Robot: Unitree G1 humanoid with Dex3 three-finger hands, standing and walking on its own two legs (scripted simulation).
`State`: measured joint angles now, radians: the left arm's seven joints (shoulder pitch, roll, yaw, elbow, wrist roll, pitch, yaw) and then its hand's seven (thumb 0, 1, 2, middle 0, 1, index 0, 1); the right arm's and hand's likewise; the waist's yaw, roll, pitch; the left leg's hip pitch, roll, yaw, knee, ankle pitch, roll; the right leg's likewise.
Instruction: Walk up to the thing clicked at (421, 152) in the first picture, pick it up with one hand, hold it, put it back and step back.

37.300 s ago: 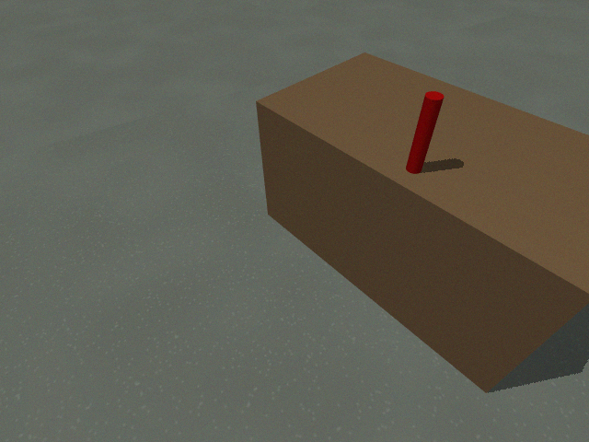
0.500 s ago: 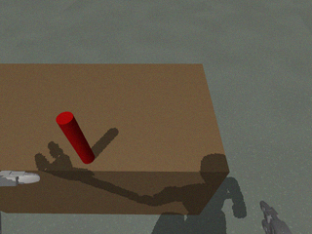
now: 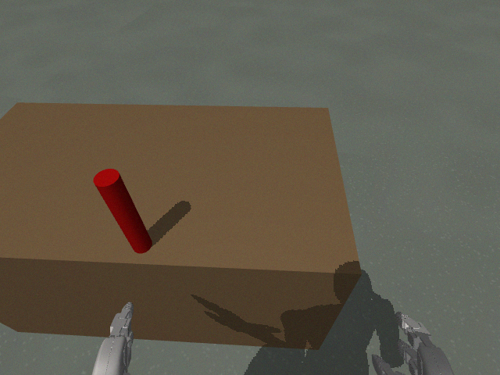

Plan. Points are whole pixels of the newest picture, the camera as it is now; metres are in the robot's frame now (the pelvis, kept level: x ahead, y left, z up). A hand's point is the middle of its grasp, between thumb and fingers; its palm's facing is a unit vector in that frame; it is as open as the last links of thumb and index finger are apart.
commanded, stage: home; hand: left
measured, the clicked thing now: (127, 215) +0.43 +0.29 -0.02
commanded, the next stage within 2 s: none
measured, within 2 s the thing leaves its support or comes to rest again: neither
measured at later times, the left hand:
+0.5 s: hand (157, 369) +0.17 +0.18 -0.06, palm faces +0.11 -0.97 -0.22, open 17.7 cm
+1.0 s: hand (150, 361) +0.18 +0.19 -0.06, palm faces +0.10 -0.97 -0.22, open 17.7 cm
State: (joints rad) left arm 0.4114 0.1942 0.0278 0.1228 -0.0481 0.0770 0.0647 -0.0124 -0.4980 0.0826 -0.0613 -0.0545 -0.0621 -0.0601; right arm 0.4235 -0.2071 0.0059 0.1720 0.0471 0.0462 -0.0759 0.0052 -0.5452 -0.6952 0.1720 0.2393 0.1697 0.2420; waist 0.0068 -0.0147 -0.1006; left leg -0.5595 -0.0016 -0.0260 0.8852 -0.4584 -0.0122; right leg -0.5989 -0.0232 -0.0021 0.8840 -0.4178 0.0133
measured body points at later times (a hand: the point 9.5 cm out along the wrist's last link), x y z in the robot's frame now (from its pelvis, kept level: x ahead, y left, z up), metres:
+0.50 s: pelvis +0.00 +0.00 -0.01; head +0.02 +0.01 +0.44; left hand +0.16 +0.23 -0.04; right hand +0.16 -0.23 -0.04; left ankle -0.01 +0.13 -0.69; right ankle +0.02 -0.13 -0.69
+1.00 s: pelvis +0.01 +0.01 -0.01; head +0.03 +0.02 +0.44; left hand +0.17 +0.24 -0.04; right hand +0.17 -0.21 -0.04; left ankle -0.01 +0.13 -0.69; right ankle +0.02 -0.13 -0.69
